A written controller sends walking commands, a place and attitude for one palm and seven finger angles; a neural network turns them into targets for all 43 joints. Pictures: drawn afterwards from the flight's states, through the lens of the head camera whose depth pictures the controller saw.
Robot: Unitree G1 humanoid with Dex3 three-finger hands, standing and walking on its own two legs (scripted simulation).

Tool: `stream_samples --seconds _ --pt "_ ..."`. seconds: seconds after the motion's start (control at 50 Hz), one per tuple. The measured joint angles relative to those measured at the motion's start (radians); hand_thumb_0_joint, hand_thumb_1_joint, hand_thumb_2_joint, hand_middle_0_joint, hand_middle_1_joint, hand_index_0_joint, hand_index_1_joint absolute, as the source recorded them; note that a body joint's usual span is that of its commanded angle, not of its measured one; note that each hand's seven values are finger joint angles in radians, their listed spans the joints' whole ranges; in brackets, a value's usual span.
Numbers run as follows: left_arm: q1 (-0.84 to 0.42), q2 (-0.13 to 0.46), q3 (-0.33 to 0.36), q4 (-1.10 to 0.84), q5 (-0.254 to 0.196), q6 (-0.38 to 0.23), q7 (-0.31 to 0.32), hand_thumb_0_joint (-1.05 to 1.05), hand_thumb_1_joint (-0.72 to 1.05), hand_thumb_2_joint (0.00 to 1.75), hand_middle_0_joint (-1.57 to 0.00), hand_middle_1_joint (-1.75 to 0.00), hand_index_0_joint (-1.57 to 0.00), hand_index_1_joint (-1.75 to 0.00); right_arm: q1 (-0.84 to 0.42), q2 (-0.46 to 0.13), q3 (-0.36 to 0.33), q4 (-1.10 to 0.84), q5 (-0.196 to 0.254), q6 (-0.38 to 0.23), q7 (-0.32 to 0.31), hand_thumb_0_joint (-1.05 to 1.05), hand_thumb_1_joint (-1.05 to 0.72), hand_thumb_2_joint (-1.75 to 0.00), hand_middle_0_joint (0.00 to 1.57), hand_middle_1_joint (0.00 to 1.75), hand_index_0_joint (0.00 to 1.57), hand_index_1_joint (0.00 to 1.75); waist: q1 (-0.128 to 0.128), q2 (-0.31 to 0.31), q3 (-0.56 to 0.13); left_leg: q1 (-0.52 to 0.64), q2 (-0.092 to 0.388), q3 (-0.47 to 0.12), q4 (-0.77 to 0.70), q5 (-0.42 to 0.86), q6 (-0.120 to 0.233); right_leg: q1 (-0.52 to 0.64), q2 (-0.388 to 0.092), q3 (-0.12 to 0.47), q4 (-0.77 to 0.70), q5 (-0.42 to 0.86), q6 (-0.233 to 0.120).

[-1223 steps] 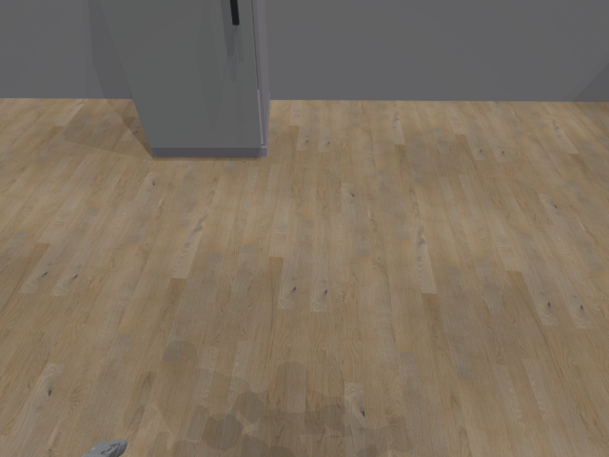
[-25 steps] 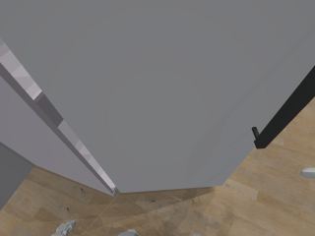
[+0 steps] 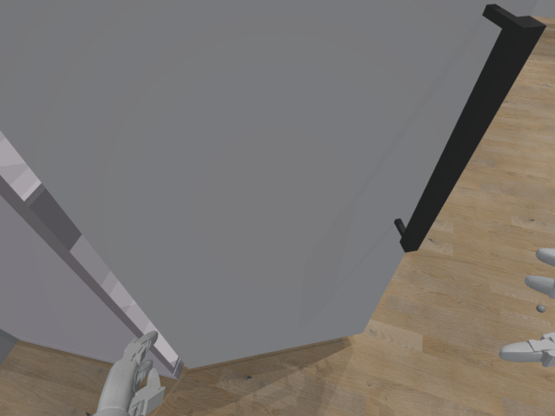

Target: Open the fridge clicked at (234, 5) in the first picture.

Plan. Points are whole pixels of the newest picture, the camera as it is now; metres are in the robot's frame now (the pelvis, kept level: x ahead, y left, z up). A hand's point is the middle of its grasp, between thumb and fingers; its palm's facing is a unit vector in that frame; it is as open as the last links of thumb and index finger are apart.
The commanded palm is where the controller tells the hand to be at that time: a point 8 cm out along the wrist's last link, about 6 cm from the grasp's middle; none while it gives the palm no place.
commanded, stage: draw the hand back to the body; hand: right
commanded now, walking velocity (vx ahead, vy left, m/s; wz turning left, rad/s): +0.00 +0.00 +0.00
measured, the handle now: (440, 159) +0.43 -0.22 +0.16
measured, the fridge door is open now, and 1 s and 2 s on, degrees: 66 66 66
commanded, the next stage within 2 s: step back with the hand held close in 1.64 s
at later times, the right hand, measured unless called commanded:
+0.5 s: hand (553, 311) +0.23 -0.30 +0.12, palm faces +0.07 +1.00 -0.06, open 14.7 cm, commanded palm +0.19 -0.34 +0.13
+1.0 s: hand out of the picture +0.23 -0.29 +0.16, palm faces +0.49 +0.77 -0.40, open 11.4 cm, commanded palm +0.18 -0.31 +0.18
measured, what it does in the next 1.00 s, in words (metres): stands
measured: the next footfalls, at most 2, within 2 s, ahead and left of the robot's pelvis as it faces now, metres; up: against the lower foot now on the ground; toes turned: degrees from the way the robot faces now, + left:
none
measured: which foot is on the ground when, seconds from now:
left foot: down 0.00-1.00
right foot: down 0.00-1.00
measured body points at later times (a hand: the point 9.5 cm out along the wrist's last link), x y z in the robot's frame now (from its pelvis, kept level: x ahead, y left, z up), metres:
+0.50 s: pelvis -0.01 +0.02 +0.00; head +0.00 +0.02 +0.45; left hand +0.14 +0.28 -0.06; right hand +0.22 -0.35 +0.12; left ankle +0.00 +0.15 -0.70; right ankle +0.01 -0.10 -0.70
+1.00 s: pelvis +0.02 +0.01 +0.03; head +0.01 +0.02 +0.48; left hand +0.21 +0.22 -0.05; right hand +0.20 -0.33 +0.18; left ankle +0.00 +0.15 -0.70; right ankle +0.01 -0.10 -0.70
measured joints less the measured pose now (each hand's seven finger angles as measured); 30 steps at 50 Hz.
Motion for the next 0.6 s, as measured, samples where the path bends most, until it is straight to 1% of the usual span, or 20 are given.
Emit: stream_samples --seconds 0.08,0.1,0.16,0.22,0.26,0.3,0.34,0.38,0.46,0.58,0.6 --pt "0.003 0.009 -0.002 0.015 0.001 -0.016 0.014 0.01 0.90 0.90 -0.21 -0.30 -0.20 -0.30 -0.032 -0.008 -0.003 0.022 -0.007 0.002 0.005 -0.02 0.55 -0.20 0.26 1.15 0.25 1.15 -0.003 0.001 0.013 -0.005 -0.001 0.011 0.013 -0.004 0.007 -0.007 -0.001 0.012 0.007 0.004 0.008" --pt "0.003 0.012 -0.004 0.022 -0.001 -0.022 0.018 0.01 0.90 0.90 -0.21 -0.30 -0.20 -0.30 -0.038 -0.006 -0.008 0.026 0.019 -0.008 0.026 -0.02 0.55 -0.20 0.26 1.15 0.25 1.15 0.000 -0.001 0.016 -0.004 -0.003 0.014 0.014 -0.004 0.009 -0.007 -0.003 0.016 0.009 0.005 0.010" --pt "0.008 0.019 -0.011 0.044 -0.007 -0.043 0.031 0.01 0.90 0.90 -0.21 -0.30 -0.20 -0.30 -0.048 -0.004 -0.027 0.031 0.104 -0.066 0.155 -0.02 0.55 -0.20 0.25 1.15 0.25 1.15 0.007 -0.004 0.020 0.004 -0.013 0.017 0.012 -0.002 0.016 0.001 -0.012 0.019 0.011 0.003 0.016" --pt "0.018 0.024 -0.017 0.047 -0.016 -0.059 0.035 0.01 0.90 0.90 -0.21 -0.30 -0.20 -0.30 -0.056 -0.030 -0.051 0.057 0.171 -0.107 0.312 -0.02 0.55 -0.20 0.25 1.15 0.25 1.15 0.023 -0.006 0.018 0.014 -0.022 0.012 0.012 -0.003 0.022 0.015 -0.021 0.015 0.009 0.001 0.021" --pt "0.027 0.029 -0.017 0.035 -0.022 -0.067 0.031 0.01 0.90 0.90 -0.21 -0.30 -0.20 -0.30 -0.059 -0.062 -0.078 0.089 0.209 -0.103 0.408 -0.02 0.55 -0.20 0.25 1.15 0.25 1.15 0.037 -0.007 0.015 0.017 -0.027 0.007 0.013 -0.003 0.025 0.023 -0.027 0.010 0.007 0.000 0.023" --pt "0.041 0.036 -0.012 0.014 -0.027 -0.077 0.022 0.01 0.90 0.90 -0.21 -0.30 -0.20 -0.30 -0.046 -0.089 -0.106 0.103 0.240 -0.076 0.461 -0.02 0.55 -0.20 0.26 1.15 0.25 1.15 0.047 -0.010 0.012 0.018 -0.031 0.001 0.011 0.000 0.026 0.030 -0.032 0.003 0.001 0.001 0.025" --pt "0.059 0.045 -0.003 -0.008 -0.031 -0.088 0.011 0.01 0.90 0.90 -0.21 -0.30 -0.20 -0.30 -0.019 -0.102 -0.126 0.090 0.263 -0.049 0.475 -0.02 0.55 -0.20 0.26 1.15 0.26 1.15 0.051 -0.015 0.007 0.019 -0.034 -0.006 0.005 0.004 0.027 0.035 -0.034 -0.003 -0.007 0.005 0.026" --pt "0.076 0.055 0.007 -0.023 -0.035 -0.101 0.003 0.01 0.90 0.90 -0.21 -0.30 -0.20 -0.30 0.012 -0.102 -0.136 0.061 0.278 -0.034 0.467 -0.02 0.55 -0.20 0.26 1.15 0.25 1.15 0.047 -0.020 0.004 0.020 -0.035 -0.010 -0.001 0.009 0.026 0.038 -0.036 -0.008 -0.015 0.009 0.026" --pt "0.093 0.070 0.019 -0.024 -0.041 -0.121 0.000 0.01 0.90 0.90 -0.21 -0.30 -0.20 -0.30 0.059 -0.069 -0.126 -0.012 0.285 -0.021 0.432 -0.02 0.55 -0.20 0.25 1.15 0.25 1.15 0.029 -0.027 0.006 0.028 -0.033 -0.012 -0.011 0.016 0.023 0.045 -0.033 -0.009 -0.024 0.016 0.023" --pt "0.075 0.058 0.009 0.002 -0.046 -0.146 0.019 0.02 0.90 0.90 -0.21 -0.30 -0.20 -0.30 0.097 -0.017 -0.079 -0.127 0.261 0.001 0.383 -0.02 0.52 -0.22 0.25 1.13 0.25 1.13 0.005 -0.025 0.018 0.071 -0.027 -0.006 -0.034 0.024 0.019 0.081 -0.026 -0.004 -0.040 0.023 0.018" --pt "0.070 0.051 0.010 0.007 -0.037 -0.147 0.020 0.02 0.90 0.90 -0.21 -0.30 -0.20 -0.30 0.098 -0.016 -0.062 -0.154 0.210 0.004 0.327 -0.02 0.51 -0.23 0.25 1.12 0.25 1.12 0.001 -0.023 0.022 0.084 -0.026 -0.004 -0.042 0.026 0.018 0.093 -0.024 -0.002 -0.047 0.025 0.018"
